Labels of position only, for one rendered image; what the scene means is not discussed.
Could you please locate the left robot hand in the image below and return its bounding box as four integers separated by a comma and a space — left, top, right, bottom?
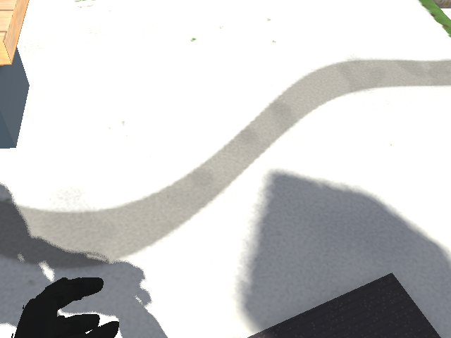
11, 277, 119, 338

